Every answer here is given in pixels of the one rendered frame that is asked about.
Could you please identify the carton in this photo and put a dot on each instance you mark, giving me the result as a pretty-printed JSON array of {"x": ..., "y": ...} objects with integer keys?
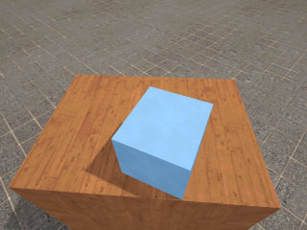
[{"x": 159, "y": 141}]

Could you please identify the pedestal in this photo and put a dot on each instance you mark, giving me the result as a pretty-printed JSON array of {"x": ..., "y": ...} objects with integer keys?
[{"x": 73, "y": 174}]

